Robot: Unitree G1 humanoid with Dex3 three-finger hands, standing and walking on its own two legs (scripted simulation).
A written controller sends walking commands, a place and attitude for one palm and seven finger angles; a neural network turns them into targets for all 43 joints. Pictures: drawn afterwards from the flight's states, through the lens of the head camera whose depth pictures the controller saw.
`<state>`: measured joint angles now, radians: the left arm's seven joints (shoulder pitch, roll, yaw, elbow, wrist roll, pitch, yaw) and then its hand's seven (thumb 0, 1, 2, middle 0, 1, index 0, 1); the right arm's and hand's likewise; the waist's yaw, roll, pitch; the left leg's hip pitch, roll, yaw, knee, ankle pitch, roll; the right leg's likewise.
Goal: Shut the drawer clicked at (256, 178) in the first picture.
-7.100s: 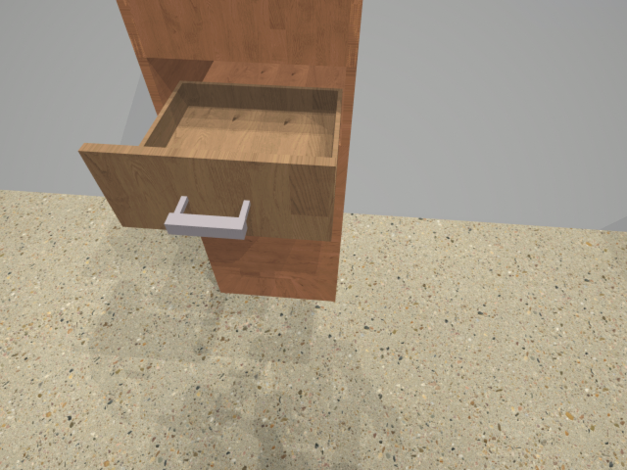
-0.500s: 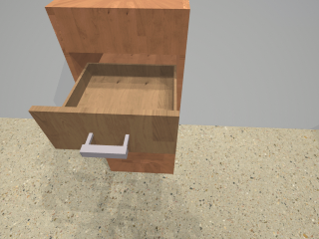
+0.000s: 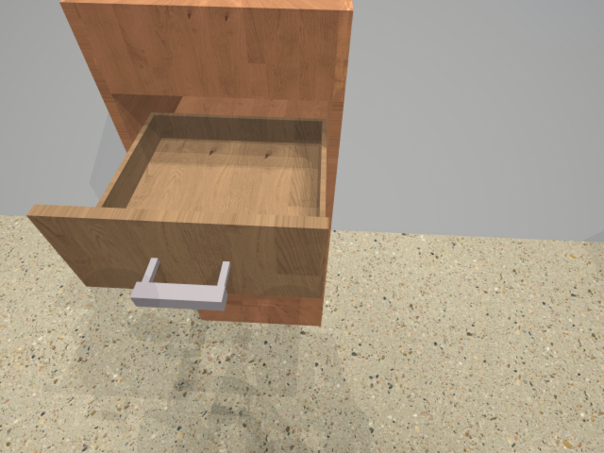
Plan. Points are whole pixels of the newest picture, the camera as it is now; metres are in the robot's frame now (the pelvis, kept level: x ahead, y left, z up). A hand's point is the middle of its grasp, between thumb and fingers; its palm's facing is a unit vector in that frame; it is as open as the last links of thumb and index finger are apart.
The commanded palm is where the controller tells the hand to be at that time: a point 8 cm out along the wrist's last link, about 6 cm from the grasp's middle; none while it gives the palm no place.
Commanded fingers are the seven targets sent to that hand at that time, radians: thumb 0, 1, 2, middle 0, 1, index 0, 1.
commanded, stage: look again from close up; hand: left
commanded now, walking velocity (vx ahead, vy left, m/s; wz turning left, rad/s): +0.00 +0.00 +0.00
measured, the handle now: (184, 281) +0.33 +0.19 +0.04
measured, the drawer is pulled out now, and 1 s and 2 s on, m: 0.29 0.29 0.29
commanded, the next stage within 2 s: raise the hand and make a fist in 0.24 s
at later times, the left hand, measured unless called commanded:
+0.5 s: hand (168, 426) +0.16 +0.19 -0.05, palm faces +0.28 -0.95 -0.14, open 7.2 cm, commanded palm +0.10 +0.22 -0.05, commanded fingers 0.00 0.90 0.90 -0.38 -0.50 -0.38 -0.50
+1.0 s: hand (180, 425) +0.15 +0.15 +0.01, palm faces -0.02 -1.00 -0.05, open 4.7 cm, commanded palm +0.11 +0.21 +0.02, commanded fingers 0.00 0.90 0.90 -0.88 -1.04 -0.88 -1.04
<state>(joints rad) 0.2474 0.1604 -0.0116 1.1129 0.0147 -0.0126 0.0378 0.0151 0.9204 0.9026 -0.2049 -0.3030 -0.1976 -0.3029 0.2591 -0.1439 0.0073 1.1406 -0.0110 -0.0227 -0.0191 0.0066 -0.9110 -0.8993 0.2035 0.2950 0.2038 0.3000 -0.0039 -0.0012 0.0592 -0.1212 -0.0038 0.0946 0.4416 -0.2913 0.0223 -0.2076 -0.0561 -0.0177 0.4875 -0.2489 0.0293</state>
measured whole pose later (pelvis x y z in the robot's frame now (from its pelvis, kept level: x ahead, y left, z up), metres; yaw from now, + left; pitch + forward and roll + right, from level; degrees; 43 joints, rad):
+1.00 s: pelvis -0.03 -0.03 -0.06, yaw +4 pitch +8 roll -2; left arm 0.46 0.23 0.12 -0.14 -0.25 -0.30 -0.31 0.02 0.89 0.90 -0.69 -0.83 -0.68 -0.83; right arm 0.21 -0.18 0.03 0.53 0.04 -0.24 -0.04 0.01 -0.90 -0.90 0.21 0.30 0.21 0.30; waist 0.01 0.03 -0.09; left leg -0.66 0.04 -0.02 1.01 -0.50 -0.02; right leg -0.67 -0.04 -0.12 0.96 -0.44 -0.02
